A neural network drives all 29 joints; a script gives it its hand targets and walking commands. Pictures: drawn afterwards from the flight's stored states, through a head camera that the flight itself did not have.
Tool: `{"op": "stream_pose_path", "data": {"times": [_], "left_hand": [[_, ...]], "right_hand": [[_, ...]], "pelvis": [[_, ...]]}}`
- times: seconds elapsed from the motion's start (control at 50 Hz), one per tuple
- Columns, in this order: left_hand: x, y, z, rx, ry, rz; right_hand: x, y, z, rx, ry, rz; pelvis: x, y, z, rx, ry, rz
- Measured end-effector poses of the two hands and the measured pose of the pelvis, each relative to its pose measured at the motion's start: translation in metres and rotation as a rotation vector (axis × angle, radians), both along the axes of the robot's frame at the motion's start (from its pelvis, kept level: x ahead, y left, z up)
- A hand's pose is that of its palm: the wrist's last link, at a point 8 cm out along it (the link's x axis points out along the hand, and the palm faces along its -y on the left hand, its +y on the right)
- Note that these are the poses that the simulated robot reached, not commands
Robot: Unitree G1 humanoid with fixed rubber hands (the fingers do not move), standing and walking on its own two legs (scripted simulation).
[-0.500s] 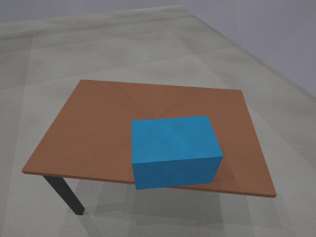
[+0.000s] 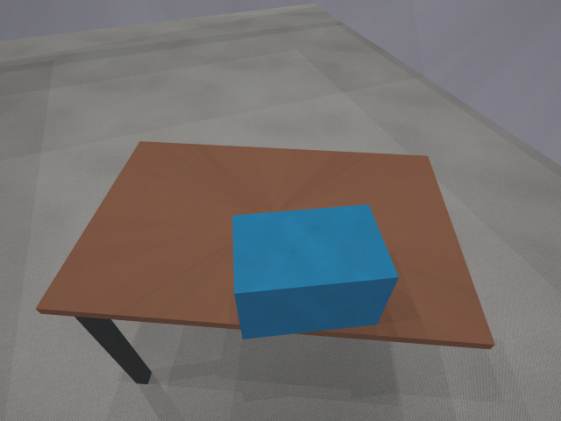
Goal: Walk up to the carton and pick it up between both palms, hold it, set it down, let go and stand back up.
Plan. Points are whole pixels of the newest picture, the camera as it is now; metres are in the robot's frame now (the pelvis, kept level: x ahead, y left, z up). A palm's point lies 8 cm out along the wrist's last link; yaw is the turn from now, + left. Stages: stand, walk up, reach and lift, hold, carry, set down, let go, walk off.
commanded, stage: stand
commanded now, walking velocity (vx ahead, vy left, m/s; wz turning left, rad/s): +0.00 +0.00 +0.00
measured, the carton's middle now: (306, 271) +0.42 -0.04 -0.10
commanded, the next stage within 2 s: none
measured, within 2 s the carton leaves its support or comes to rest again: neither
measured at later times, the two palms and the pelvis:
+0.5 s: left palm out of the picture +0.07 +0.25 -0.12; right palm out of the picture +0.06 -0.26 -0.11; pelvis +0.01 -0.01 +0.00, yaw -1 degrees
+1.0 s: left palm out of the picture +0.04 +0.25 -0.12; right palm out of the picture +0.03 -0.26 -0.12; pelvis +0.01 -0.01 +0.00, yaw +0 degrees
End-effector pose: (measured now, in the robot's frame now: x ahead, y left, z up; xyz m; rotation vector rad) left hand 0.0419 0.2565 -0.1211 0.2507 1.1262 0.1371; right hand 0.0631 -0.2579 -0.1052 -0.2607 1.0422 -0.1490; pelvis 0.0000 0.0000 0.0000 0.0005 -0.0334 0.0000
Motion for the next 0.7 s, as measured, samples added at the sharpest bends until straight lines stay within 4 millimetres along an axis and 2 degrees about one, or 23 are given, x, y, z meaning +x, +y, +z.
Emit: {"op": "stream_pose_path", "data": {"times": [0.32, 0.7], "left_hand": [[0.025, -0.006, 0.001, -0.001, -0.008, -0.014], [0.015, -0.006, 0.000, 0.012, 0.037, 0.009]], "right_hand": [[-0.003, -0.003, -0.003, 0.001, 0.041, -0.024], [-0.013, -0.006, -0.009, 0.006, 0.093, -0.049]], "pelvis": [[0.010, -0.004, 0.002, 0.000, 0.004, -0.008], [0.011, -0.006, 0.003, 0.002, -0.006, -0.007]]}}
